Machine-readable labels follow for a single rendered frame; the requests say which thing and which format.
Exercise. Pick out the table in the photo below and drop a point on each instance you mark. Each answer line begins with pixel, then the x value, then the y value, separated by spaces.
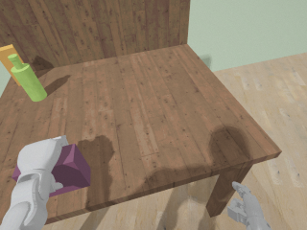
pixel 122 84

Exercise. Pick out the right robot hand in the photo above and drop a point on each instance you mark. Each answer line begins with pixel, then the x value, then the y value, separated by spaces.
pixel 240 210

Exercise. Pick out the sponge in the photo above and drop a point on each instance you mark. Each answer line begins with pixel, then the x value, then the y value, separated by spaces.
pixel 71 170

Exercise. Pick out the left robot forearm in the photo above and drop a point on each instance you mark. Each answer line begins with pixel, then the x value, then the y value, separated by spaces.
pixel 28 201

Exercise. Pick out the right robot forearm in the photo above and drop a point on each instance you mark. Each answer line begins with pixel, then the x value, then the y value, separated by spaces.
pixel 257 223

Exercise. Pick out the left robot hand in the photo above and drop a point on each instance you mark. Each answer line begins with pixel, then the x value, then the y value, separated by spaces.
pixel 42 155

